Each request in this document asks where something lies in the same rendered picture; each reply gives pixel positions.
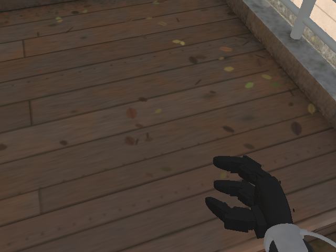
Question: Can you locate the right robot hand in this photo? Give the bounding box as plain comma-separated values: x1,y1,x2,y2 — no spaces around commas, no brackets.
205,155,295,239

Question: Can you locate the robot right forearm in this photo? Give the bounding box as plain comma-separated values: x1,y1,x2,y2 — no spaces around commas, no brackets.
264,223,315,252

